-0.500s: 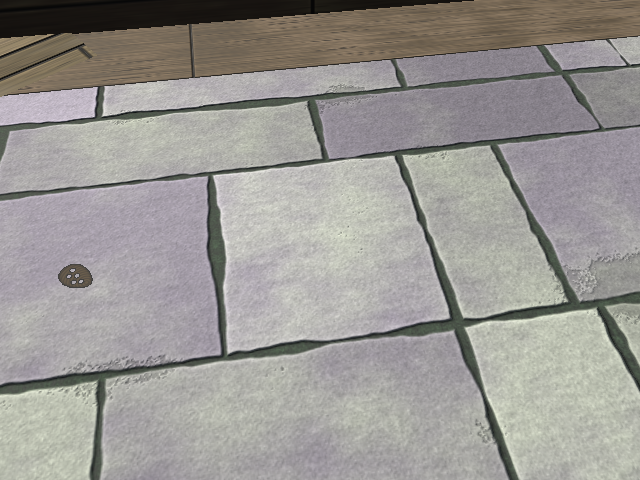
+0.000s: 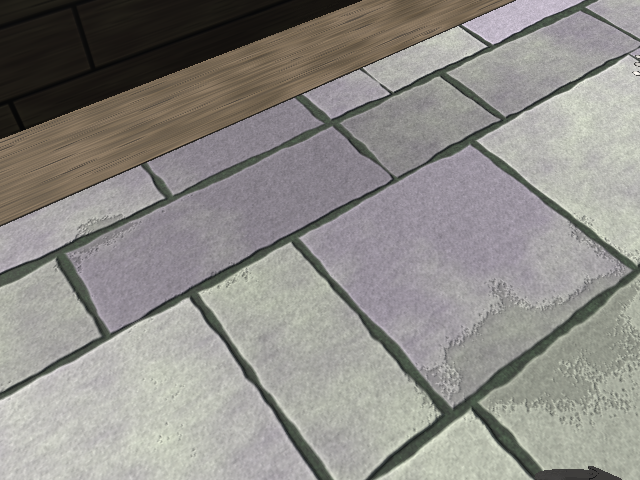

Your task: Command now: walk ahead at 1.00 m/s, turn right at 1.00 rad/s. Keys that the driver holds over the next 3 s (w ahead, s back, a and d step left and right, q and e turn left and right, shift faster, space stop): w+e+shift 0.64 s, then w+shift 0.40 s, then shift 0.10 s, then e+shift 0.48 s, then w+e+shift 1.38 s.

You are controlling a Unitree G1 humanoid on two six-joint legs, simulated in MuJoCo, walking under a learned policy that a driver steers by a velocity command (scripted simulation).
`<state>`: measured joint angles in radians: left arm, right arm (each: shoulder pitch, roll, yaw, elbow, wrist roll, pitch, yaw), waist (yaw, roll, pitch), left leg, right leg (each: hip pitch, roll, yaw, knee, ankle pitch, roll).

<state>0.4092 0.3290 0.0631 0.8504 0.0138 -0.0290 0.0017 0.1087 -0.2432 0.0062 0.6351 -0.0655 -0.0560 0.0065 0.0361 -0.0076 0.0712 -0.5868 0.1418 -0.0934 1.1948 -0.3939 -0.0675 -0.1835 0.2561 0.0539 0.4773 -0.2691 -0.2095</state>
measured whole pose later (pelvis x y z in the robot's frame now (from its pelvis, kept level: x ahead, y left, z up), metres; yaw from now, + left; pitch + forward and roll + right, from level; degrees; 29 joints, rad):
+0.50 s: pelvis +0.47 +0.02 +0.00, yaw -28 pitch +1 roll +3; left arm 0.00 0.36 0.04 0.63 0.04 0.00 -0.08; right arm 0.50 -0.33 -0.07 0.88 -0.03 -0.09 0.00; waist -0.06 -0.05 0.03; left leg 0.05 0.01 0.24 0.32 -0.37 -0.04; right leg -0.79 -0.05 -0.03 1.12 -0.11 -0.12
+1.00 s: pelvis +0.86 -0.25 +0.00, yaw -47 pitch +2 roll -1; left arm 0.47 0.29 0.05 0.89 0.00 -0.11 -0.01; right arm 0.06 -0.27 0.01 0.63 -0.03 -0.04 0.04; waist 0.09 0.02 0.04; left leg -0.73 0.13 0.04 0.64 0.10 0.02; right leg 0.17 0.18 0.11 0.15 -0.33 -0.18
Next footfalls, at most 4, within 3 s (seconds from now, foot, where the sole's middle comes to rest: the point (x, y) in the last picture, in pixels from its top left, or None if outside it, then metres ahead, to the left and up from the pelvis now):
0.22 left None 0.45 0.17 -0.76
0.66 right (416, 353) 0.75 -0.18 -0.76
1.10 left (482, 215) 1.17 -0.39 -0.76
1.50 right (600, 221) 1.17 -0.70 -0.76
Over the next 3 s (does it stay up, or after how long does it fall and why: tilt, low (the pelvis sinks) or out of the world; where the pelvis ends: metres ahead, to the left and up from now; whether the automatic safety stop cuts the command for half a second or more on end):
stays up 0.92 -1.42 0.01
